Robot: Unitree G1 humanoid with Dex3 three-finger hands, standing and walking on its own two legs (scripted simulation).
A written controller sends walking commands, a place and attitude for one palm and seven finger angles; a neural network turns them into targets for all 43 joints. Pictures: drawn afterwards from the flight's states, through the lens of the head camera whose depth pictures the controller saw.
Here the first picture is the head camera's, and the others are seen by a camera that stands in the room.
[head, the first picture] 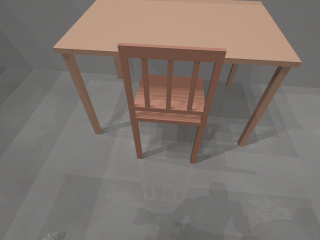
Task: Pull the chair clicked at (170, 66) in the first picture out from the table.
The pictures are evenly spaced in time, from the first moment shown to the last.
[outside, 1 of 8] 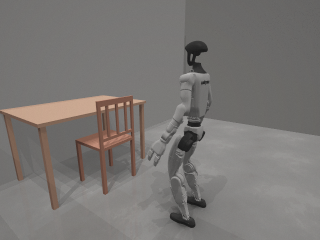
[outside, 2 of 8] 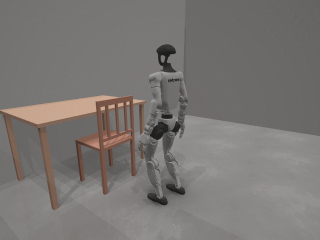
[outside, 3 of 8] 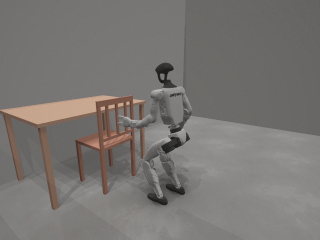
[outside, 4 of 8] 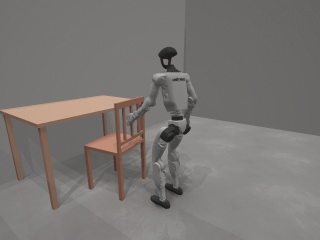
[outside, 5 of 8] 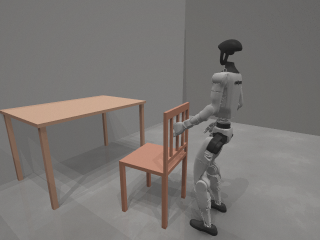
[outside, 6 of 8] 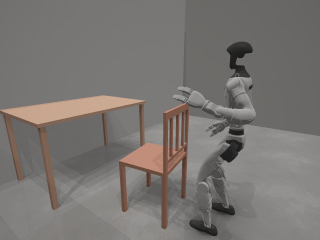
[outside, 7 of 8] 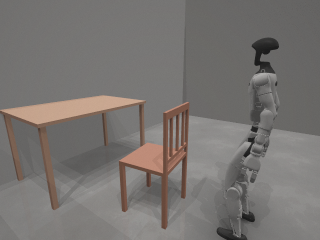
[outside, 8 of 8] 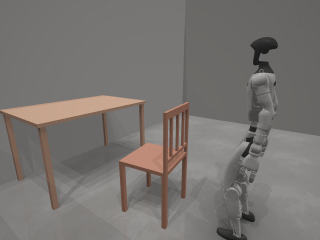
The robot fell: no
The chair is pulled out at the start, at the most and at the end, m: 0.00 0.65 0.65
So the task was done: yes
